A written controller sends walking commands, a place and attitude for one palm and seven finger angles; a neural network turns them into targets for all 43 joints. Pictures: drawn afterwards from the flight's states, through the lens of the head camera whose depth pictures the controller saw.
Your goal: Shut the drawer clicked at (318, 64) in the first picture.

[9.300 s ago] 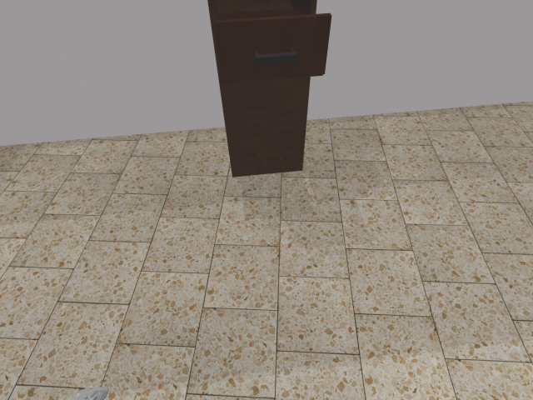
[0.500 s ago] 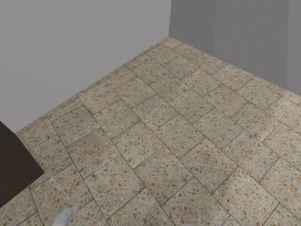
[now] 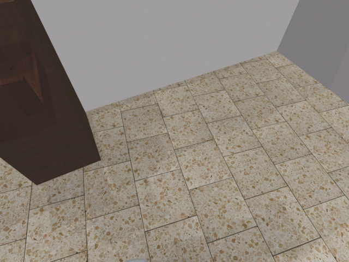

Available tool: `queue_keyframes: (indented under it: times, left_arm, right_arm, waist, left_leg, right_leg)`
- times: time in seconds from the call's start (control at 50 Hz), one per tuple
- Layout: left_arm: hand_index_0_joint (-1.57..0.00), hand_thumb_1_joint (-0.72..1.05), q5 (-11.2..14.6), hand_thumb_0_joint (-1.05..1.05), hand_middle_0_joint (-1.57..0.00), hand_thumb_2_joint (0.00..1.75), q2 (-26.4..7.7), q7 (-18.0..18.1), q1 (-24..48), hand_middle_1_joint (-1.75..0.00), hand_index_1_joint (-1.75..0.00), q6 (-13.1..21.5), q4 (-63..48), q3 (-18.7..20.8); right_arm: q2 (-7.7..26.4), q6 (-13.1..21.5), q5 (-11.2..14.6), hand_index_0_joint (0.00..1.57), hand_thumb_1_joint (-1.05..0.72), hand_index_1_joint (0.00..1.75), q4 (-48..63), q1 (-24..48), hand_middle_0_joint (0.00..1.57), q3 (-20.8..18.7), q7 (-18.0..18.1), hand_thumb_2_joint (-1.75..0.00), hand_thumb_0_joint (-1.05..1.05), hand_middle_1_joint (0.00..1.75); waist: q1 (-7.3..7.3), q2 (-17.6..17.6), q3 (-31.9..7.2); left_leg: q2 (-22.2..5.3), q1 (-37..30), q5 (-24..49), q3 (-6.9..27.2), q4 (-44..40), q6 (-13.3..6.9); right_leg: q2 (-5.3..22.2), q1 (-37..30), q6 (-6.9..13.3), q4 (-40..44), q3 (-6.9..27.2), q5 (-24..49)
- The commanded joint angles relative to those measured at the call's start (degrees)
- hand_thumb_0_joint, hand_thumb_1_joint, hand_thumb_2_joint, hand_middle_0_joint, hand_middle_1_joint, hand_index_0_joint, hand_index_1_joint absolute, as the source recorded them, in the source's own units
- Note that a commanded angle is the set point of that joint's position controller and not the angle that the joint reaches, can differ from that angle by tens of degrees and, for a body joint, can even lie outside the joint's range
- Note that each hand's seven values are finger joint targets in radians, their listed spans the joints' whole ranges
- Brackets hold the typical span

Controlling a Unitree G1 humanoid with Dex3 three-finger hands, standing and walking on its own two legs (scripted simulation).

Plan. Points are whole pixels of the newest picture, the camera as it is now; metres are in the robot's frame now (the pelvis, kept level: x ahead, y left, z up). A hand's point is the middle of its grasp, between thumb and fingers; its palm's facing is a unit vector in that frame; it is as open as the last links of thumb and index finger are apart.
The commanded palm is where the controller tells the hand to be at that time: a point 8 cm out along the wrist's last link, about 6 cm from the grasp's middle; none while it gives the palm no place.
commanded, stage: turn to face it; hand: left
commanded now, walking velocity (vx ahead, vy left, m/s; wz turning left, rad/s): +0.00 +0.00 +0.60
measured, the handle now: out of the picture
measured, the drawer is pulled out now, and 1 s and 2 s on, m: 0.29 0.29 0.29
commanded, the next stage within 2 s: take the last steps up to it in 0.72 s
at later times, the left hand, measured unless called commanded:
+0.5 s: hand out of the picture +0.07 +0.22 -0.14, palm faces +0.27 -0.92 -0.29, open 7.3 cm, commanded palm none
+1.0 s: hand out of the picture -0.14 +0.17 -0.18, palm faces +0.52 -0.82 -0.23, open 7.3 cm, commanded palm none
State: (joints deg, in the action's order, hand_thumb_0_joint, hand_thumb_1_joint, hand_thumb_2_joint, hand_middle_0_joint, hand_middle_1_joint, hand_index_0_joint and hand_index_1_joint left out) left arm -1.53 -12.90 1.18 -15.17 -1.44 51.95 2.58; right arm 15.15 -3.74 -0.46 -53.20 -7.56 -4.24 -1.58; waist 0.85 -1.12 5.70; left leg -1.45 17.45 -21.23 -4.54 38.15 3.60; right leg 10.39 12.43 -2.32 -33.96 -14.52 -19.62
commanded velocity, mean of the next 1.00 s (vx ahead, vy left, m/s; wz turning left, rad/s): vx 0.06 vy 0.02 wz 0.38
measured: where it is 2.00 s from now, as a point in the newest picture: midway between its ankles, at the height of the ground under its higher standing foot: (148, 256)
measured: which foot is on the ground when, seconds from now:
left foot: up 0.00-0.00, down 0.02-0.52, up 0.54-0.96, down 0.98-1.00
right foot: down 0.00-0.02, up 0.04-0.50, down 0.52-0.98, up 1.00-1.00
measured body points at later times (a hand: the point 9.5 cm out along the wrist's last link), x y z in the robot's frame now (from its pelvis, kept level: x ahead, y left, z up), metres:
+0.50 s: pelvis +0.00 -0.01 +0.00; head +0.03 -0.02 +0.45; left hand +0.05 +0.27 -0.12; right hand +0.12 -0.24 -0.15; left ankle +0.00 +0.12 -0.73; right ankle +0.04 -0.12 -0.73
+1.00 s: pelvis -0.03 +0.00 +0.00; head -0.02 +0.02 +0.45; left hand -0.16 +0.22 -0.16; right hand +0.17 -0.17 -0.14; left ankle -0.09 +0.08 -0.74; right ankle +0.04 -0.12 -0.72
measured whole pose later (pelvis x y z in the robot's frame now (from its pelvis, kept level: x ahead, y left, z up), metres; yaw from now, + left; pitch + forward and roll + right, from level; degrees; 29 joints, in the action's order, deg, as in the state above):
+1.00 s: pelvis -0.03 +0.00 +0.00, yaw +27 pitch -1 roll +0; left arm -1.3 -12.5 0.9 -19.6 -1.8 58.4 3.1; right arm 11.8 -0.9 -0.9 -55.8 -9.7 -2.5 -0.3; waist 2.5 -1.8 2.4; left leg 0.5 11.2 -19.6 -3.1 31.0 -0.8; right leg 7.5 16.6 -1.9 -38.2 -8.7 -22.6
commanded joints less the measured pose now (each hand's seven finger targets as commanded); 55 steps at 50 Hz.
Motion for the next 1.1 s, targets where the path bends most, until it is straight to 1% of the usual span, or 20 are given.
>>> queue_keyframes:
  times: [0.0, 0.02, 0.08, 0.14, 0.32, 0.44, 0.46, 0.48, 0.5, 0.54, 0.58, 0.62, 0.8, 0.9, 0.92, 0.94, 0.96, 1.0, 1.04, 1.08]
  left_arm:
    - [-0.20, 0.90, 0.9, 0.00, -0.20, 0.90, -6.0, -0.3, 0.8, -0.30, -0.30, 0.3, -6.5, 2.4]
    - [-0.20, 0.90, 0.3, 0.00, -0.20, 0.90, -7.7, 0.4, 5.0, -0.30, -0.30, -0.4, -7.7, 2.1]
    - [-0.20, 0.90, 0.6, 0.00, -0.20, 0.90, -7.5, -0.1, 6.1, -0.30, -0.30, -0.2, -5.0, 2.5]
    - [-0.20, 0.90, 0.6, 0.00, -0.20, 0.90, -7.7, -0.3, 2.5, -0.30, -0.30, -0.5, -3.4, 2.6]
    - [-0.20, 0.90, 0.9, 0.00, -0.20, 0.90, -6.8, 0.2, 7.5, -0.30, -0.30, -0.3, -6.5, 2.2]
    - [-0.20, 0.90, 1.3, 0.00, -0.20, 0.90, -6.3, 0.6, 1.5, -0.30, -0.30, 1.0, -5.8, 2.0]
    - [-0.20, 0.90, 1.2, 0.00, -0.20, 0.90, -7.5, 0.8, -0.5, -0.30, -0.30, 1.6, -5.4, 2.3]
    - [-0.20, 0.90, 0.4, 0.00, -0.20, 0.90, -11.9, 1.2, -1.6, -0.30, -0.30, 2.2, -5.3, 3.1]
    - [-0.20, 0.90, 0.0, 0.00, -0.20, 0.90, -15.0, 1.2, -1.8, -0.30, -0.30, 2.1, -5.6, 3.5]
    - [-0.20, 0.90, 0.6, 0.00, -0.20, 0.90, -11.6, 1.2, 2.5, -0.30, -0.30, 2.0, -6.4, 3.1]
    - [-0.20, 0.90, 0.6, 0.00, -0.20, 0.90, -8.2, 1.0, 6.9, -0.30, -0.30, 1.9, -6.9, 2.1]
    - [-0.20, 0.90, 0.4, 0.00, -0.20, 0.90, -7.3, 1.0, 5.4, -0.30, -0.30, 2.4, -6.2, 1.9]
    - [-0.20, 0.90, -0.4, 0.00, -0.20, 0.90, -10.0, 0.9, -5.2, -0.30, -0.30, 2.1, 0.3, 2.7]
    - [-0.20, 0.90, 0.0, 0.00, -0.20, 0.90, -10.0, 0.4, -3.6, -0.30, -0.30, 1.9, 2.6, 3.1]
    - [-0.20, 0.90, 0.5, 0.00, -0.20, 0.90, -8.5, 0.1, -2.7, -0.30, -0.30, 1.5, 2.4, 2.8]
    - [-0.20, 0.90, 0.7, 0.00, -0.20, 0.90, -4.7, -0.5, -2.1, -0.30, -0.30, 1.1, 1.2, 2.3]
    - [-0.20, 0.90, 0.2, 0.00, -0.20, 0.90, -2.6, -0.7, 2.2, -0.30, -0.30, 1.2, -1.4, 1.2]
    - [-0.20, 0.90, -0.4, 0.00, -0.20, 0.90, -4.2, -1.0, 7.0, -0.30, -0.30, 1.3, -0.7, 1.4]
    - [-0.20, 0.90, -0.3, 0.00, -0.20, 0.90, -3.4, -1.9, 1.9, -0.30, -0.30, 1.7, 2.7, 1.1]
    - [-0.20, 0.90, -0.1, 0.00, -0.20, 0.90, -3.1, -2.1, -0.5, -0.30, -0.30, 1.8, 4.6, 0.7]
  right_arm:
    - [15.8, 3.0, -0.5, 0.20, -0.90, 0.30, 3.3, -10.5, 0.20, -3.8, 0.5, -0.90, 0.00, 0.30]
    - [16.0, 2.6, -0.3, 0.20, -0.90, 0.30, 1.6, -13.7, 0.20, -3.6, 0.9, -0.90, 0.00, 0.30]
    - [10.6, 2.9, -0.6, 0.20, -0.90, 0.30, 3.8, -4.4, 0.20, -2.0, 2.3, -0.90, 0.00, 0.30]
    - [9.6, 3.2, -0.4, 0.20, -0.90, 0.30, 5.0, -1.9, 0.20, -1.4, 2.1, -0.90, 0.00, 0.30]
    - [10.0, 2.5, -0.8, 0.20, -0.90, 0.30, 4.8, -5.0, 0.20, -2.4, 1.9, -0.90, 0.00, 0.30]
    - [8.7, 2.0, -0.6, 0.20, -0.90, 0.30, 5.3, -3.0, 0.20, -2.6, 1.9, -0.90, 0.00, 0.30]
    - [7.2, 2.1, -0.2, 0.20, -0.90, 0.30, 5.4, -3.4, 0.20, -2.3, 1.8, -0.90, 0.00, 0.30]
    - [3.7, 2.2, 0.4, 0.20, -0.90, 0.30, 5.8, -4.7, 0.20, -1.8, 1.3, -0.90, 0.00, 0.30]
    - [2.2, 2.4, 0.0, 0.20, -0.90, 0.30, 7.2, -4.7, 0.20, -1.6, 1.4, -0.90, 0.00, 0.30]
    - [4.5, 1.1, -0.7, 0.20, -0.90, 0.30, 5.0, -4.6, 0.20, -2.6, 1.2, -0.90, 0.00, 0.30]
    - [3.7, 0.6, -0.7, 0.20, -0.90, 0.30, 2.5, -6.7, 0.20, -2.3, 0.5, -0.90, 0.00, 0.30]
    - [2.9, 0.6, -0.8, 0.20, -0.90, 0.30, 1.8, -7.1, 0.20, -1.8, 0.3, -0.90, 0.00, 0.30]
    - [0.1, 1.4, 0.1, 0.20, -0.90, 0.30, 1.3, 0.3, 0.20, 0.2, 1.0, -0.90, 0.00, 0.30]
    - [0.0, 3.2, -0.2, 0.20, -0.90, 0.30, -0.8, -6.0, 0.20, 0.9, 1.2, -0.90, 0.00, 0.30]
    - [2.0, 3.8, -0.3, 0.20, -0.90, 0.30, -1.7, -8.8, 0.20, 0.6, 1.3, -0.90, 0.00, 0.30]
    - [7.2, 4.1, -1.0, 0.20, -0.90, 0.30, -2.5, -12.6, 0.20, -0.7, 1.6, -0.90, 0.00, 0.30]
    - [11.0, 3.8, -1.2, 0.20, -0.90, 0.30, -3.0, -16.7, 0.20, -1.3, 1.9, -0.90, 0.00, 0.30]
    - [7.1, 4.2, -1.1, 0.20, -0.90, 0.30, -3.5, -14.4, 0.20, -0.3, 2.8, -0.90, 0.00, 0.30]
    - [3.9, 5.4, -0.7, 0.20, -0.90, 0.30, -2.4, -10.2, 0.20, 1.0, 2.9, -0.90, 0.00, 0.30]
    - [2.8, 6.3, -0.2, 0.20, -0.90, 0.30, -2.9, -11.4, 0.20, 1.3, 3.0, -0.90, 0.00, 0.30]
  waist:
    - [-5.69, 21.0, -13.3]
    - [-7.09, 14.0, -13.6]
    - [-3.01, 11.2, -7.0]
    - [-1.07, 9.3, -7.3]
    - [-2.83, 8.8, -6.6]
    - [0.11, 10.0, -9.1]
    - [1.03, 6.2, -10.2]
    - [1.31, -5.4, -10.9]
    - [1.50, -14.0, -9.6]
    - [-0.52, -9.7, -5.8]
    - [-2.82, -6.9, -3.4]
    - [-2.14, -9.2, -3.6]
    - [2.68, -11.0, -6.3]
    - [-0.19, -10.2, -7.6]
    - [-1.86, -4.1, -7.0]
    - [-4.03, 11.8, -6.5]
    - [-5.93, 19.3, -2.4]
    - [-5.15, 14.6, 2.4]
    - [-1.61, 9.6, 3.0]
    - [-0.84, 7.8, 1.4]
  left_leg:
    - [-22.2, -24.1, 46.4, 27.3, -16.6, -12.6]
    - [-23.8, -21.0, 45.9, 26.8, -15.4, -16.5]
    - [-14.9, -12.4, 38.1, 19.7, -16.6, -13.6]
    - [-11.2, -10.4, 35.6, 16.0, -17.9, -12.0]
    - [-10.8, -9.0, 25.0, 25.7, -18.5, -14.0]
    - [-6.8, -1.4, 26.9, 27.5, -12.4, -11.4]
    - [-4.5, 2.3, 22.2, 25.9, -8.9, -9.0]
    - [1.2, 12.1, 8.1, 19.0, 0.6, -4.9]
    - [7.0, 17.1, -12.5, 9.4, 13.2, -1.6]
    - [3.1, 14.0, -9.0, 11.8, 27.6, -2.0]
    - [1.1, 13.2, -1.8, 9.7, 31.7, -1.3]
    - [0.9, 12.7, 0.2, 8.0, 30.9, -0.5]
    - [1.4, 6.2, -6.8, 3.0, 9.1, -0.3]
    - [2.2, -8.4, 0.3, -0.8, -10.9, -2.3]
    - [0.3, -16.4, 2.2, 1.6, -17.3, -3.4]
    - [-11.8, -22.5, -4.0, 18.2, -22.6, -8.0]
    - [-20.6, -20.0, -4.4, 29.5, -27.6, -13.7]
    - [-18.0, -12.0, -10.2, 28.5, -29.8, -15.4]
    - [-12.8, -10.8, -1.7, 20.0, -29.3, -13.6]
    - [-10.7, -12.1, 8.0, 16.1, -29.1, -13.6]
  right_leg:
    - [-2.1, 21.6, -3.3, -24.5, 3.9, -18.9]
    - [-2.3, 22.0, -2.5, -30.6, 10.7, -20.1]
    - [-2.4, 22.4, -2.9, -34.5, 14.1, -7.5]
    - [-3.6, 18.7, -3.5, -32.0, 13.9, -2.5]
    - [-6.6, 15.9, -3.4, -18.8, 14.8, -4.7]
    - [-9.9, -1.1, -1.8, 2.9, 13.4, 3.1]
    - [-7.9, -7.6, -1.4, 11.6, 14.9, 7.7]
    - [3.9, -15.6, 1.9, 17.4, 26.4, 8.4]
    - [17.2, -12.6, 9.3, 18.6, 37.2, 16.0]
    - [13.0, -1.0, 11.3, 19.4, 33.0, 11.3]
    - [7.5, 1.7, 9.2, 18.2, 22.5, 11.2]
    - [6.0, 0.3, 8.7, 17.5, 19.0, 14.9]
    - [8.1, -7.9, 11.2, 13.5, 17.7, 31.5]
    - [7.3, -1.0, 7.6, 12.1, 16.0, 6.6]
    - [4.7, 6.9, 5.0, 7.5, 13.0, -2.6]
    - [-2.4, 19.1, 1.5, -5.8, 7.2, -10.5]
    - [-6.4, 27.3, 0.2, -17.6, 5.6, -15.9]
    - [-3.9, 29.0, 1.2, -27.9, 12.8, -9.1]
    - [-3.5, 26.4, 1.0, -30.0, 12.5, -0.2]
    - [-3.8, 24.8, 0.5, -29.7, 11.9, 3.2]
